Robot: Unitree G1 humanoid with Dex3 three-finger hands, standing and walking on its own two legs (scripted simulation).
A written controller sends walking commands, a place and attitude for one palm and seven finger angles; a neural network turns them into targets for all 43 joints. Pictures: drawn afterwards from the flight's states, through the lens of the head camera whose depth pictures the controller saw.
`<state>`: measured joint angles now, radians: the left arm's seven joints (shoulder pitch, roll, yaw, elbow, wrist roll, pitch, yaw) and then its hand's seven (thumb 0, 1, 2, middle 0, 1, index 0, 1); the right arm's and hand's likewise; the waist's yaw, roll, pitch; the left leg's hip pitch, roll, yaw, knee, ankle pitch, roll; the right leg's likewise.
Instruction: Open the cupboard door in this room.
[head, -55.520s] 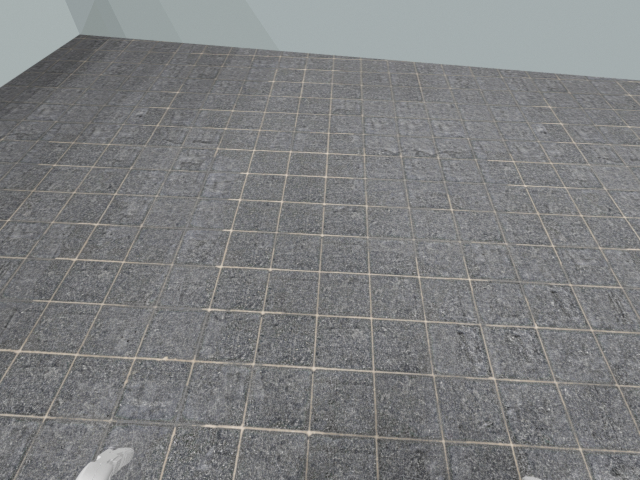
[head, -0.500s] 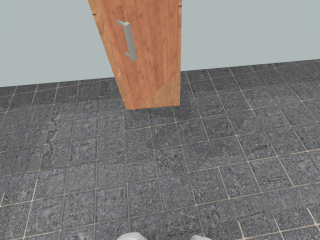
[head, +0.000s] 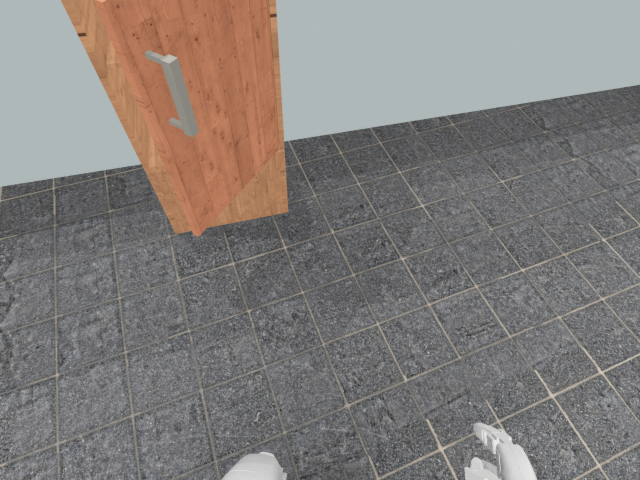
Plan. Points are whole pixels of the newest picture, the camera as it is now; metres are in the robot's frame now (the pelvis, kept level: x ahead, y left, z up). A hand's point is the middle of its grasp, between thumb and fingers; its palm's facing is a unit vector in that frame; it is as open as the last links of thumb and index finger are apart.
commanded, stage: walk to a spot facing it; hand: left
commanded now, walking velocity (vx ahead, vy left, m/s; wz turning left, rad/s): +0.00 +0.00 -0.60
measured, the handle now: (172, 95) +0.69 +0.35 +0.02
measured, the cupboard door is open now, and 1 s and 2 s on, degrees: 45 45 45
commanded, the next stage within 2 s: none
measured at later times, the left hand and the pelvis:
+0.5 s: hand (233, 420) +0.20 +0.15 -0.16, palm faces -0.38 -0.89 -0.24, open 7.4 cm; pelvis +0.01 +0.00 -0.01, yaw -21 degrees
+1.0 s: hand (257, 405) +0.22 +0.12 -0.19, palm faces -0.47 -0.86 -0.19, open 7.4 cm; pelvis +0.17 -0.06 -0.02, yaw -35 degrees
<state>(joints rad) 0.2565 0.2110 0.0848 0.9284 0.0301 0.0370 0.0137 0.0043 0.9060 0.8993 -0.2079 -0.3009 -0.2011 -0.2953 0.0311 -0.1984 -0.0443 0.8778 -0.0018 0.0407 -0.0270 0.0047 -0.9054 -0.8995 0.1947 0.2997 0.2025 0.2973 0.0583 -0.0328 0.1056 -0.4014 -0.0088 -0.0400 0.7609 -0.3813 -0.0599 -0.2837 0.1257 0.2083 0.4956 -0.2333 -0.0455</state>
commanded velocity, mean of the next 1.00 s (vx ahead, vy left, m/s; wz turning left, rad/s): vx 0.22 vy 0.00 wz -0.53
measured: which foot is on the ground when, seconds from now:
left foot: up 0.00-0.02, down 0.04-0.50, up 0.52-0.98, down 1.00-1.00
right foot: down 0.00-0.04, up 0.06-0.48, down 0.50-1.00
